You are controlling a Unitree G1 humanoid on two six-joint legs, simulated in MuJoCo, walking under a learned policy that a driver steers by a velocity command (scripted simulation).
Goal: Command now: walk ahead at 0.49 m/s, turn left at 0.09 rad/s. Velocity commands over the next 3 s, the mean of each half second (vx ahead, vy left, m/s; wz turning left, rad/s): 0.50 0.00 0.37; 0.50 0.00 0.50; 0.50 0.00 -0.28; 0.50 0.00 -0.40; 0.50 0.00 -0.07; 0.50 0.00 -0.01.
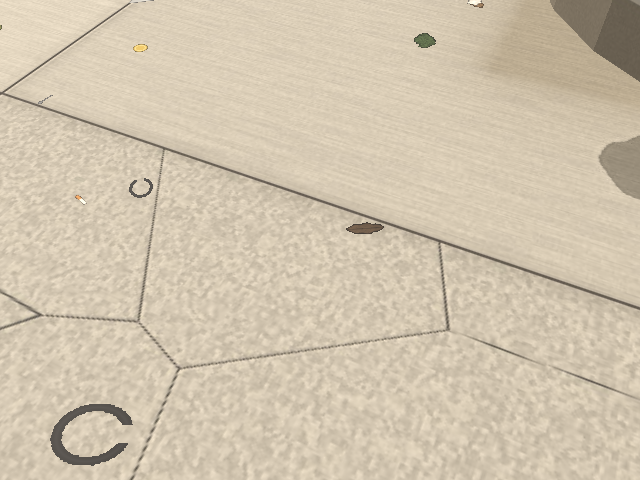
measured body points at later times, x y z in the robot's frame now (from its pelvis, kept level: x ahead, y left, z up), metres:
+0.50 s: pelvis +0.26 -0.06 +0.00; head +0.28 -0.07 +0.45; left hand +0.26 +0.22 -0.12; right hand +0.43 -0.31 -0.12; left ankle +0.25 +0.10 -0.65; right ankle +0.28 -0.16 -0.74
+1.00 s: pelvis +0.48 +0.09 -0.01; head +0.50 +0.12 +0.44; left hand +0.46 +0.39 -0.13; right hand +0.70 -0.10 -0.12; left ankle +0.48 +0.16 -0.74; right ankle +0.54 -0.08 -0.65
